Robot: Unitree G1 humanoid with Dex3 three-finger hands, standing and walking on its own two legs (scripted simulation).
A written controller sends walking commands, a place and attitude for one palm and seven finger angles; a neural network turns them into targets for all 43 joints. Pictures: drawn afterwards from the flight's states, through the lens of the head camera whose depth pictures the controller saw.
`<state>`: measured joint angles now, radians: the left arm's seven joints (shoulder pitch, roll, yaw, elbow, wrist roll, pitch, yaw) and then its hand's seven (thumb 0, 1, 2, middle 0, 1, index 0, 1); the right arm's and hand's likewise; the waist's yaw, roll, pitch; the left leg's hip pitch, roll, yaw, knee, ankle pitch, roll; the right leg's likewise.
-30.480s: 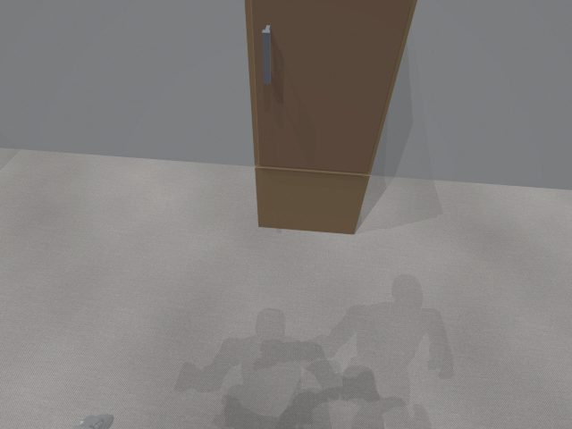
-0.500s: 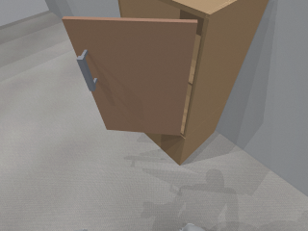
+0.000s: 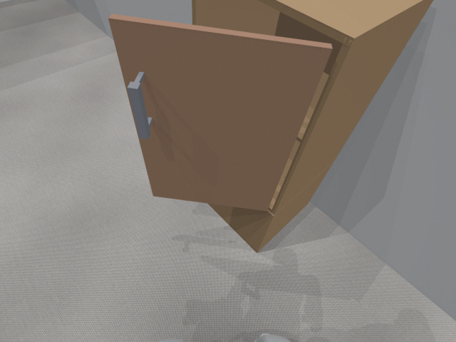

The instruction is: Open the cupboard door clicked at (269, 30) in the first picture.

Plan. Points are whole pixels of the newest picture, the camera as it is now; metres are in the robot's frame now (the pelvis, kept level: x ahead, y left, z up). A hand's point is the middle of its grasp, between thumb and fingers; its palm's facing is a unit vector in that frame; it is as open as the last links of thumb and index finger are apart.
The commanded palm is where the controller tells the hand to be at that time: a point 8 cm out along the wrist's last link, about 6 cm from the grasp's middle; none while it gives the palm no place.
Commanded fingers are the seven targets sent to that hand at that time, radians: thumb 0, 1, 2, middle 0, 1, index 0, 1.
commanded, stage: come to a stop and stand still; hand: left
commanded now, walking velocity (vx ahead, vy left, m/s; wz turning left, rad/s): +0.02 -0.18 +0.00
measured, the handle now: (142, 106) +0.55 +0.23 +0.06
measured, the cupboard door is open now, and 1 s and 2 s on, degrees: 41 41 41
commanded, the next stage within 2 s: look again from close up in 1.18 s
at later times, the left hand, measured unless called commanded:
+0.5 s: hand out of the picture +0.01 +0.13 -0.17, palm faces +0.00 -0.98 -0.21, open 7.3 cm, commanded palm none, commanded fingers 0.00 0.90 0.90 -0.20 -0.30 -0.20 -0.30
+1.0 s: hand out of the picture +0.01 +0.11 -0.17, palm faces +0.04 -0.98 -0.17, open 7.4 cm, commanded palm none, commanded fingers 0.00 0.90 0.90 -0.20 -0.30 -0.20 -0.30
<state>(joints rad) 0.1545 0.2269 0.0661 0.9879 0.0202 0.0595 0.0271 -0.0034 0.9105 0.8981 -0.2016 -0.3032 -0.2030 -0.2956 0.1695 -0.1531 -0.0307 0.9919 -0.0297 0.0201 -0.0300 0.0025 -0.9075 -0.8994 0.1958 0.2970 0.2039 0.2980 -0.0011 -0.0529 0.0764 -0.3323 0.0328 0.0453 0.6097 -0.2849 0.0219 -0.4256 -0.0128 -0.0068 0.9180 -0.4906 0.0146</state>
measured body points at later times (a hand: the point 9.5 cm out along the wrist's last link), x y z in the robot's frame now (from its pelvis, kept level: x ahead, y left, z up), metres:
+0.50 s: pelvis -0.02 -0.05 +0.01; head +0.00 -0.05 +0.46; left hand +0.01 +0.18 -0.15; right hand -0.03 -0.29 -0.15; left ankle +0.02 +0.11 -0.73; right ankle -0.07 -0.16 -0.73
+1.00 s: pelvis +0.01 -0.05 +0.01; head +0.03 -0.05 +0.46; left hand +0.01 +0.17 -0.15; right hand +0.01 -0.27 -0.15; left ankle +0.02 +0.11 -0.73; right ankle -0.07 -0.16 -0.73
